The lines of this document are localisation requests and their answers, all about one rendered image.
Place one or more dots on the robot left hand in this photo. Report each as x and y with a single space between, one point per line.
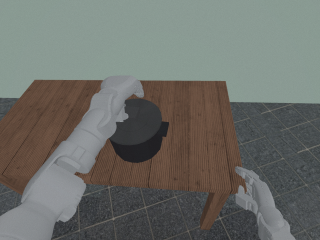
128 85

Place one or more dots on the left robot upper arm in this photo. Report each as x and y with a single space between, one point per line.
55 197

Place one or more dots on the lid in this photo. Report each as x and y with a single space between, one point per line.
147 125

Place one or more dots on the pot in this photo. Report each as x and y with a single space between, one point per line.
143 151

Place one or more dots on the left robot forearm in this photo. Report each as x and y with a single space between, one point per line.
78 152

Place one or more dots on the knob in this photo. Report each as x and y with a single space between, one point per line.
133 113

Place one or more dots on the robot right hand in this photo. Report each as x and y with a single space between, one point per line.
258 195

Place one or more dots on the right robot forearm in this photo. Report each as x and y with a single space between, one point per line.
272 225

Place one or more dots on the table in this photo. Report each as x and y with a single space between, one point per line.
199 153

